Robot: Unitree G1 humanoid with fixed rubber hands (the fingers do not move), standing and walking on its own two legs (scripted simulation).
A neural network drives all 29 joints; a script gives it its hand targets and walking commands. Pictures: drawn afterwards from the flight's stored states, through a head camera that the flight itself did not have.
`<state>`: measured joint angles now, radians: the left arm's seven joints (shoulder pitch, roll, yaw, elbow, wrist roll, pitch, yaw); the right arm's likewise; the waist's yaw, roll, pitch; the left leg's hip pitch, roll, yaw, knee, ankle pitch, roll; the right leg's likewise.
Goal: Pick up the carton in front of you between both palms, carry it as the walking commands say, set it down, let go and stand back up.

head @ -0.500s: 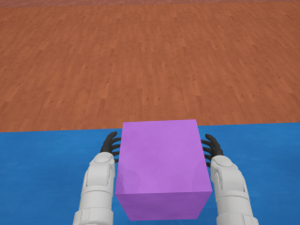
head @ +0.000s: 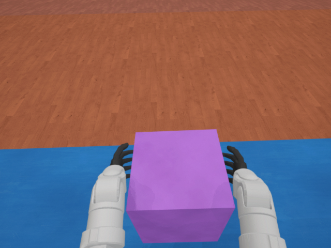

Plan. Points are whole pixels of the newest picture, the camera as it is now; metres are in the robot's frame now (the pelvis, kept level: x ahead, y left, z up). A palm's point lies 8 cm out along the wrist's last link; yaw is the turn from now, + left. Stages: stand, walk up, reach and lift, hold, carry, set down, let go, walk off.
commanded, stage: hold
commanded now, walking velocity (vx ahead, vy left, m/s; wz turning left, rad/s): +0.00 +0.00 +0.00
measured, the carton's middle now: (178, 188) +0.29 +0.00 -0.02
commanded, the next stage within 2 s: carry in 0.86 s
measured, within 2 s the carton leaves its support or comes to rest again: neither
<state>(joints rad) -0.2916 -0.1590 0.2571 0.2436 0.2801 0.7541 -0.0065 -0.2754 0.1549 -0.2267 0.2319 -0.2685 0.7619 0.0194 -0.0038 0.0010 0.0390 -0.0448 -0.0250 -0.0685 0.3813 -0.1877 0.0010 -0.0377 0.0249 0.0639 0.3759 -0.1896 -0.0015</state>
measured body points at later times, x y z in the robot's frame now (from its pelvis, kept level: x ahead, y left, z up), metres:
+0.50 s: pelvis +0.01 +0.00 +0.00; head -0.04 +0.00 +0.45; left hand +0.31 +0.15 +0.05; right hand +0.31 -0.15 +0.04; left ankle +0.03 +0.12 -0.74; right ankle +0.02 -0.12 -0.74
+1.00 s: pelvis +0.02 +0.00 +0.00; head -0.02 +0.00 +0.45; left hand +0.32 +0.15 +0.05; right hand +0.32 -0.15 +0.05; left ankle +0.02 +0.12 -0.74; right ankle +0.02 -0.12 -0.74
